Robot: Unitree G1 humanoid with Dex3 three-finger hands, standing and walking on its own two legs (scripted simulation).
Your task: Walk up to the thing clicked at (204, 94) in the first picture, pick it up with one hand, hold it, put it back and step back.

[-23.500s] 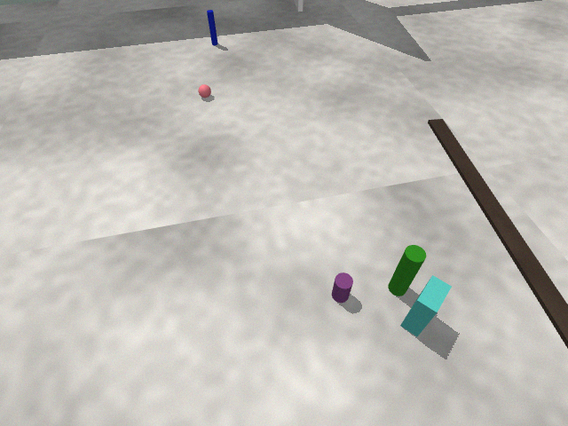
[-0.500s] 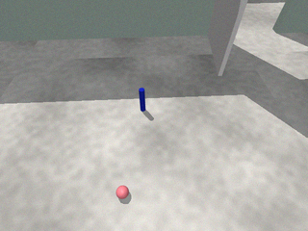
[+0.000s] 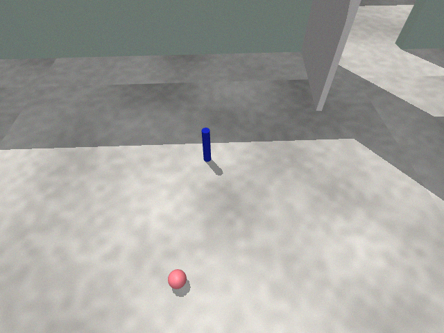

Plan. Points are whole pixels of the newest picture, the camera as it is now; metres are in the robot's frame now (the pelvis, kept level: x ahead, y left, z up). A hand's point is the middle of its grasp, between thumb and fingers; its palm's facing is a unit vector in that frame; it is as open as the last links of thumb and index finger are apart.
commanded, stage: stand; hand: left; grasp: from above
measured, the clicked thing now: (177, 279) +0.44 +0.21 -0.74
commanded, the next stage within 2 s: rise first in 0.76 s
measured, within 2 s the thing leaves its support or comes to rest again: neither
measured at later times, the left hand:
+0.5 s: hand out of the picture +0.07 +0.25 -0.16, palm faces -0.04 -0.94 -0.35, open 7.4 cm
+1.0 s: hand out of the picture +0.11 +0.25 -0.17, palm faces +0.04 -0.94 -0.33, open 7.9 cm
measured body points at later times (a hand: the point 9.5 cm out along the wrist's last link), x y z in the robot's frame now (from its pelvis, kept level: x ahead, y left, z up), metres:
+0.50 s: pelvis +0.00 +0.00 +0.00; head +0.01 +0.00 +0.45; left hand +0.07 +0.30 -0.13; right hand +0.08 -0.30 -0.13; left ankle +0.00 +0.12 -0.75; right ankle +0.01 -0.15 -0.75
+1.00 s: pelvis -0.01 +0.00 -0.01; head +0.04 +0.00 +0.44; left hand +0.11 +0.30 -0.14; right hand +0.09 -0.29 -0.13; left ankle +0.00 +0.12 -0.75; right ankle +0.01 -0.15 -0.75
